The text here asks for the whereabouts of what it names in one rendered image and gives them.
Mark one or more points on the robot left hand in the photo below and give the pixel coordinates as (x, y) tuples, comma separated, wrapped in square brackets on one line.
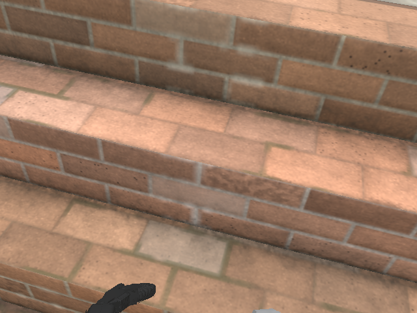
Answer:
[(120, 297)]

